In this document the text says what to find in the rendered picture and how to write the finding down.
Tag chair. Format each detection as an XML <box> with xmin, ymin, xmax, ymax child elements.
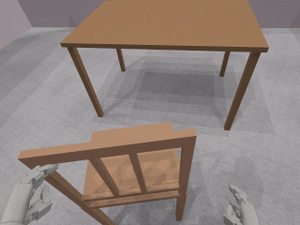
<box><xmin>17</xmin><ymin>122</ymin><xmax>197</xmax><ymax>225</ymax></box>

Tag left robot hand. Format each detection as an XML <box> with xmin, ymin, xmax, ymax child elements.
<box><xmin>0</xmin><ymin>163</ymin><xmax>59</xmax><ymax>225</ymax></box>

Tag table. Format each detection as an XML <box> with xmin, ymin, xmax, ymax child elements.
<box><xmin>60</xmin><ymin>0</ymin><xmax>269</xmax><ymax>131</ymax></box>

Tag right robot hand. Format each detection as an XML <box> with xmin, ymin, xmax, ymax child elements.
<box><xmin>223</xmin><ymin>184</ymin><xmax>261</xmax><ymax>225</ymax></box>

